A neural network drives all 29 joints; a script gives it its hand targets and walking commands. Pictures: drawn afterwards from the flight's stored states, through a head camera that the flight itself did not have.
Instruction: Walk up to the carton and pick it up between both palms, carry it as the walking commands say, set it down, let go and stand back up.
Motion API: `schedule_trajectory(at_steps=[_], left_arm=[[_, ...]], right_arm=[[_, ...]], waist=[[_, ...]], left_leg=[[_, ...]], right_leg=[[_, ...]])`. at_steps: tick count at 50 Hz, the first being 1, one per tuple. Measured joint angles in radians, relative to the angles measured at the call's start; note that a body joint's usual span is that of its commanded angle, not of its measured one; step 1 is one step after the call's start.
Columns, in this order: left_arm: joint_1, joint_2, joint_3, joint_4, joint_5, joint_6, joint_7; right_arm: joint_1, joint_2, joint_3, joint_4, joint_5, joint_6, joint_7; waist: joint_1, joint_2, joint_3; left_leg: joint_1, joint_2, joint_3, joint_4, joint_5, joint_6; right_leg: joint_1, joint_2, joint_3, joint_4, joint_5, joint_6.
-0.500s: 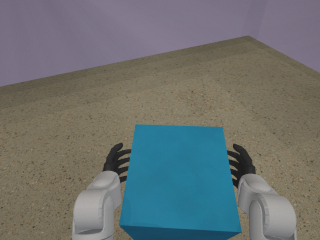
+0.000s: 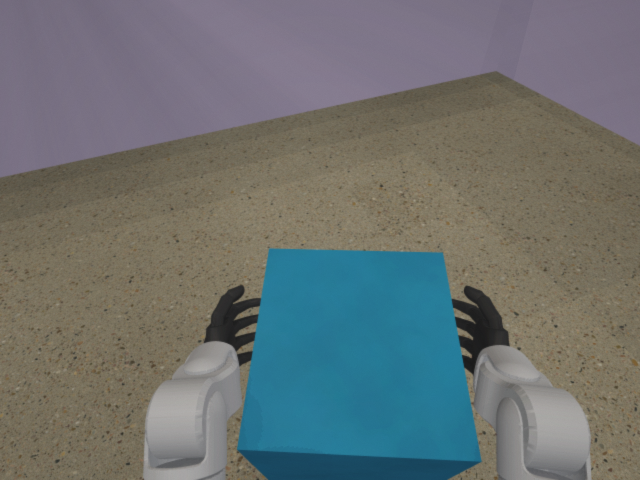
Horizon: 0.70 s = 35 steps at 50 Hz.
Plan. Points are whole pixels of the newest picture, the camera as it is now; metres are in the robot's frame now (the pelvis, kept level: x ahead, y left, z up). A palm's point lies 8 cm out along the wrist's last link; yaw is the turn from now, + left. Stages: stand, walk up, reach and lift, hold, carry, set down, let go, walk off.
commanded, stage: carry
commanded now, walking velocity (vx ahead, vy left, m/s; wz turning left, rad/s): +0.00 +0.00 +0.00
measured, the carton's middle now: (350, 378) +0.25 +0.00 +0.02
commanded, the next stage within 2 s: none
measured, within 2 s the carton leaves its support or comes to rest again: neither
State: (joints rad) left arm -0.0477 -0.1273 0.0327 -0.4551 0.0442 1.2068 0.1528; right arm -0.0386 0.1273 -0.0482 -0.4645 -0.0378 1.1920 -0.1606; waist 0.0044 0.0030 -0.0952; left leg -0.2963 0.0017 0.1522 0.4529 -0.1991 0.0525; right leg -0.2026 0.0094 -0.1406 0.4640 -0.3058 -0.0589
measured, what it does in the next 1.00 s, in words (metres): stands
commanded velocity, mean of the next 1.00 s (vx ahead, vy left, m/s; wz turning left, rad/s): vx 0.00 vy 0.04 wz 0.00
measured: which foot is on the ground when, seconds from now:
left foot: down 0.00-1.00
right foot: down 0.00-1.00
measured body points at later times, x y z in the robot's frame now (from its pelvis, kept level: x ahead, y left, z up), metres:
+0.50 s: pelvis +0.00 -0.03 +0.00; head -0.01 -0.03 +0.45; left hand +0.28 +0.12 +0.06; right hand +0.28 -0.18 +0.06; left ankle +0.03 +0.09 -0.74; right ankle -0.04 -0.07 -0.74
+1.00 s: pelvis +0.00 -0.02 -0.01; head +0.00 -0.02 +0.44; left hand +0.26 +0.13 +0.08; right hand +0.26 -0.17 +0.08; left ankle +0.03 +0.09 -0.74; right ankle -0.04 -0.07 -0.74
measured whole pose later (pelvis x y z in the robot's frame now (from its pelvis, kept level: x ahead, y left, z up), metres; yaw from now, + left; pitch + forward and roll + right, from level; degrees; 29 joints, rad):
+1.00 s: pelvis +0.00 -0.02 -0.01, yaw +0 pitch +3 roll +0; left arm 0.02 -0.13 0.01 -0.53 0.03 1.13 0.15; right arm 0.01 0.13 -0.02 -0.53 -0.03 1.12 -0.16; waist 0.00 0.00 -0.08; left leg -0.36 0.04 0.15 0.57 -0.26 0.02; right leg -0.24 0.04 -0.14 0.53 -0.35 -0.09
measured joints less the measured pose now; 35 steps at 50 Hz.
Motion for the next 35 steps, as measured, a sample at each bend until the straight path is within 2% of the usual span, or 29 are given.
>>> schedule_trajectory(at_steps=[16, 28, 35], left_arm=[[-0.024, 0.000, 0.017, 0.098, 0.015, -0.054, -0.010], [-0.066, -0.002, 0.046, 0.259, 0.043, -0.187, -0.029], [-0.066, -0.002, 0.052, 0.284, 0.043, -0.251, -0.034]], right_arm=[[-0.031, 0.000, -0.012, 0.107, -0.012, -0.054, 0.009], [-0.087, 0.003, -0.039, 0.280, -0.040, -0.185, 0.034], [-0.088, 0.003, -0.037, 0.309, -0.044, -0.250, 0.039]], waist=[[-0.002, -0.006, -0.008], [-0.005, -0.010, 0.001], [-0.004, -0.013, 0.018]], left_leg=[[-0.008, 0.027, -0.011, 0.027, -0.017, -0.030], [-0.025, 0.041, -0.015, 0.046, -0.023, -0.041], [-0.034, 0.043, -0.014, 0.051, -0.023, -0.040]], right_leg=[[0.005, 0.027, -0.008, -0.001, -0.011, -0.029], [-0.007, 0.040, -0.011, 0.005, -0.012, -0.039], [-0.016, 0.040, -0.010, 0.012, -0.013, -0.039]])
